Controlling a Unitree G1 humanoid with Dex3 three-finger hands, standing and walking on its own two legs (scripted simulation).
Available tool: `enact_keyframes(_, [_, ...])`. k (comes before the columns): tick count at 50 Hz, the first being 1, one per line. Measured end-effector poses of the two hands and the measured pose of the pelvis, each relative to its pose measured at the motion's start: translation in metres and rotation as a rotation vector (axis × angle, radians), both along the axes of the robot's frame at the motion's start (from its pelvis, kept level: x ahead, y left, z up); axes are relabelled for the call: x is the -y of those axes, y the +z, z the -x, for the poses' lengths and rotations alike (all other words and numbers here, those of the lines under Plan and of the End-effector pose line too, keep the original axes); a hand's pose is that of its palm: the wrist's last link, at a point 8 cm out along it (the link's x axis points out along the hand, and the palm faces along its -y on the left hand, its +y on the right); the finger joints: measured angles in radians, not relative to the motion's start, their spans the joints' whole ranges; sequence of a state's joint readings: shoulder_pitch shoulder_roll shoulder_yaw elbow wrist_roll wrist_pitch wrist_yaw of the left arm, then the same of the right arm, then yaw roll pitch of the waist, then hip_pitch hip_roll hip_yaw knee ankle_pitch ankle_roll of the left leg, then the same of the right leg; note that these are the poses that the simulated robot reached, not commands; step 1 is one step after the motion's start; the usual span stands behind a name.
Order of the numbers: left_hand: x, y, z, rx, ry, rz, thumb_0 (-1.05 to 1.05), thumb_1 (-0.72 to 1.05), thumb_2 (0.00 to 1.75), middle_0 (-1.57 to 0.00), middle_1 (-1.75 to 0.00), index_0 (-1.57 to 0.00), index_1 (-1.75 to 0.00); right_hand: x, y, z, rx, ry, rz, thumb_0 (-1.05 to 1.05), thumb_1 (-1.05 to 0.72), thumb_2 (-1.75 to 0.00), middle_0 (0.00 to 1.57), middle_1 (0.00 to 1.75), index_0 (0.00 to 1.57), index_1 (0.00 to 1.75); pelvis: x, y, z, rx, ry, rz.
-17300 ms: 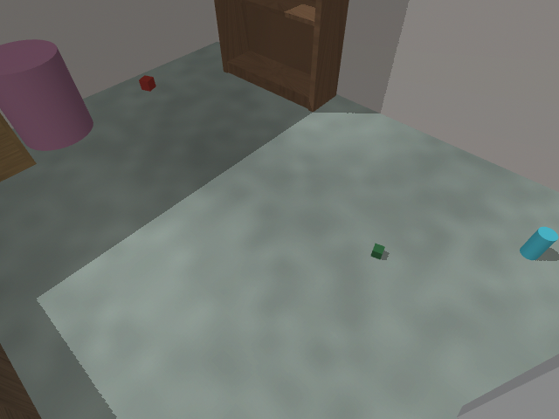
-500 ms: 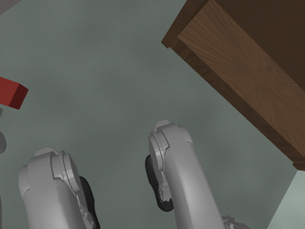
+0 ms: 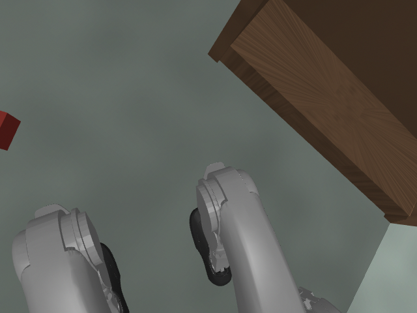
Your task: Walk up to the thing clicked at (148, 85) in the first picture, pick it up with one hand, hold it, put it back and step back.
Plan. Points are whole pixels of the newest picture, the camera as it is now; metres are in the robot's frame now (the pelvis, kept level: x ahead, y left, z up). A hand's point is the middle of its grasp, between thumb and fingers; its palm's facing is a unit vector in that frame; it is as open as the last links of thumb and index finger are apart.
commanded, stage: rise first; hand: left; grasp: from above
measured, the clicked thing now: out of the picture +0.49 +0.33 -0.29
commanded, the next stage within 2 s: none
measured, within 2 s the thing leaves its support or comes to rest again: neither
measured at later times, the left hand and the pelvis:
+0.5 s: hand out of the picture +0.46 +0.37 -0.17, palm faces -0.09 -0.40 -0.91, open 13.8 cm; pelvis +0.00 +0.00 +0.01, yaw -1 degrees
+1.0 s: hand out of the picture +0.46 +0.36 -0.18, palm faces -0.10 -0.41 -0.91, open 14.0 cm; pelvis +0.00 +0.00 +0.01, yaw -1 degrees
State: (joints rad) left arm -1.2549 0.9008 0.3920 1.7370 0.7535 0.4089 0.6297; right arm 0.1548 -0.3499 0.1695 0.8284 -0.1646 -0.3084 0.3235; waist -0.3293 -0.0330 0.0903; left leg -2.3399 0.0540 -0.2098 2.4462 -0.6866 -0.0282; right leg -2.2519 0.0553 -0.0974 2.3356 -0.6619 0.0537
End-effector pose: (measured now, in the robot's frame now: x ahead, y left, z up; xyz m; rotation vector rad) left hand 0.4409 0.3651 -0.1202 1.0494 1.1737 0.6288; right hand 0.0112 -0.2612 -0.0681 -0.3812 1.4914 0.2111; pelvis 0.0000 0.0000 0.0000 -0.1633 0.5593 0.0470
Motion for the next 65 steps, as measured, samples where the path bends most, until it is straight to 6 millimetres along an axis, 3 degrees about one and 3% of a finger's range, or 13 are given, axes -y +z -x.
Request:
enact_keyframes(22, [-0.004, 0.011, -0.016, 0.014, 0.028, -0.022, 0.00, -0.49, 0.95, -0.20, -0.91, -0.17, -0.95, -0.002, 0.018, 0.014, -0.026, -0.028, 0.017, 0.00, -0.92, -0.90, 0.20, 0.29, 0.20, 0.30, -0.001, 0.007, 0.000, -0.005, -0.009, 0.013])
enact_keyframes(38, [-0.008, 0.007, -0.010, -0.018, 0.017, -0.016, 0.00, -0.52, 0.98, -0.17, -0.94, -0.14, -0.98, -0.005, 0.018, 0.007, -0.006, -0.013, 0.021, 0.00, -0.92, -0.90, 0.20, 0.29, 0.20, 0.30, -0.001, 0.009, 0.001, -0.001, -0.005, 0.014])
enact_keyframes(50, [-0.003, 0.002, -0.016, 0.003, 0.015, -0.011, 0.00, -0.54, 0.99, -0.16, -0.95, -0.13, -0.99, -0.007, 0.021, 0.006, -0.008, 0.001, 0.016, 0.00, -0.92, -0.90, 0.20, 0.29, 0.20, 0.30, -0.001, 0.011, 0.000, -0.004, -0.006, 0.016])
enact_keyframes(65, [-0.009, 0.010, -0.015, 0.000, 0.025, -0.021, 0.00, -0.56, 1.01, -0.15, -0.96, -0.11, -1.00, -0.007, 0.027, 0.010, -0.015, -0.013, 0.021, 0.00, -0.92, -0.90, 0.20, 0.29, 0.20, 0.30, -0.002, 0.014, 0.000, -0.009, -0.007, 0.020])
